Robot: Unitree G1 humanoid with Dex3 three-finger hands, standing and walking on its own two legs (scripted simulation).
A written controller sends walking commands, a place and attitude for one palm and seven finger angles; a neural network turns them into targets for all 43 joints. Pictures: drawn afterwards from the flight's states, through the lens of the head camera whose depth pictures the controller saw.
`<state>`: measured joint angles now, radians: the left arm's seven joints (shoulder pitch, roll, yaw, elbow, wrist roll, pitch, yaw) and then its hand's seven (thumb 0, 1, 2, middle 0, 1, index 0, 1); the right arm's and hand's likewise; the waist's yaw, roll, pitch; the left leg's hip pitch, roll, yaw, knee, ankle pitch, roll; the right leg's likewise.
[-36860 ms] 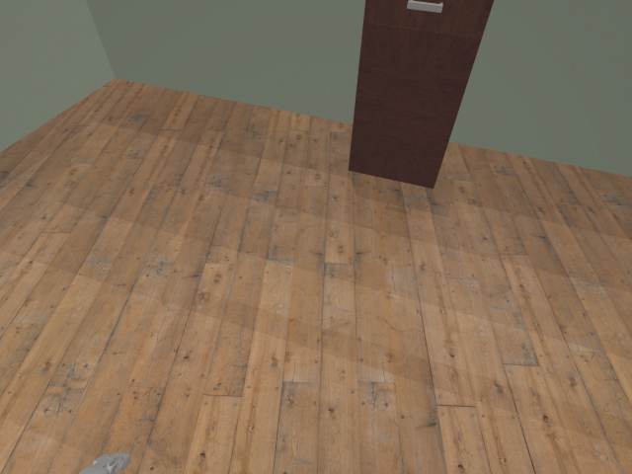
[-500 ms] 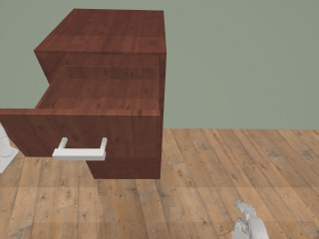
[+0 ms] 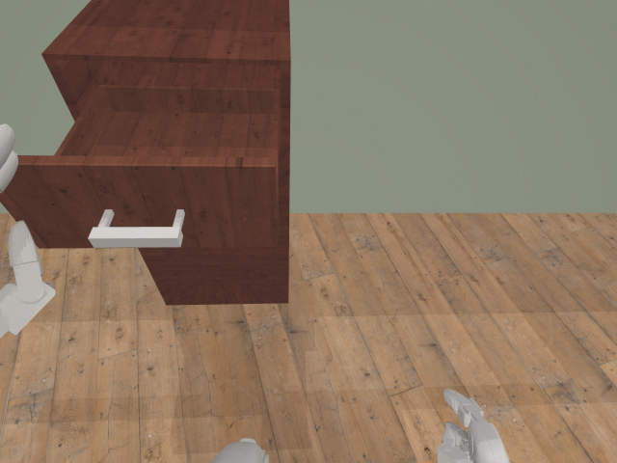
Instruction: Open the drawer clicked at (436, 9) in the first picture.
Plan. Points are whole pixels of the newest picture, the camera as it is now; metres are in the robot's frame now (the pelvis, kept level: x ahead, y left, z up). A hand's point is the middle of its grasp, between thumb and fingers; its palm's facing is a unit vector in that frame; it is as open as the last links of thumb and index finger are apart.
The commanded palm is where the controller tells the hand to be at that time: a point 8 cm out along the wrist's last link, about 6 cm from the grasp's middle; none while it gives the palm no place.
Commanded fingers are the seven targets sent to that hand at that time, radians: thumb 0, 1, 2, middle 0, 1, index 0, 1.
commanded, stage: step back with the hand held close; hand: left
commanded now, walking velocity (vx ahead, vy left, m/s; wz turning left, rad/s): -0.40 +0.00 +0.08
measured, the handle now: (140, 226) +0.42 +0.27 +0.05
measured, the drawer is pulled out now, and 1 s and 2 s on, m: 0.30 0.30 0.30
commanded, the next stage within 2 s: stop stepping back and stand still in 0.02 s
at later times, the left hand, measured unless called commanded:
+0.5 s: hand out of the picture +0.06 +0.23 +0.24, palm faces +0.52 -0.76 -0.39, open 7.4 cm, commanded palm +0.01 +0.27 +0.23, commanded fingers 0.00 0.90 0.90 -0.20 -0.30 -0.20 -0.30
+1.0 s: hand out of the picture +0.05 +0.24 +0.22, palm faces +0.50 -0.76 -0.42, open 7.4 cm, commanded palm -0.02 +0.27 +0.23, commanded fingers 0.00 0.90 0.90 -0.20 -0.30 -0.20 -0.30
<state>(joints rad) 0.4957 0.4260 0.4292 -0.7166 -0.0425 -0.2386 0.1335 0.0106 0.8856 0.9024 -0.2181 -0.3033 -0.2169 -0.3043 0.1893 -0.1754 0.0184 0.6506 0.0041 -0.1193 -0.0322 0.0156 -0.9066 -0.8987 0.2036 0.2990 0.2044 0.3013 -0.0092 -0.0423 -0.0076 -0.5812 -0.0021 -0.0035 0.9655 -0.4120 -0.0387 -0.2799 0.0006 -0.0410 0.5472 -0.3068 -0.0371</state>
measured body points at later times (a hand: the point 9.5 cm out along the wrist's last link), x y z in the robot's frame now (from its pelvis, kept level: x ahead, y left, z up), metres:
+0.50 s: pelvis -0.11 -0.02 +0.00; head -0.14 -0.01 +0.45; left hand +0.03 +0.27 +0.26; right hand +0.05 -0.25 -0.08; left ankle -0.11 +0.11 -0.70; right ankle -0.06 -0.09 -0.73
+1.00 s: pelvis -0.13 -0.01 +0.00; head -0.14 -0.01 +0.45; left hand +0.02 +0.28 +0.24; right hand +0.03 -0.25 -0.08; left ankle -0.12 +0.10 -0.72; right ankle -0.12 -0.10 -0.73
